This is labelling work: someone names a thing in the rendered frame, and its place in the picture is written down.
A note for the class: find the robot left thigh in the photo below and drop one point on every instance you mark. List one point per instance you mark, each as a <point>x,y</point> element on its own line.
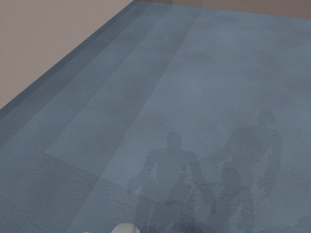
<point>126,228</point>

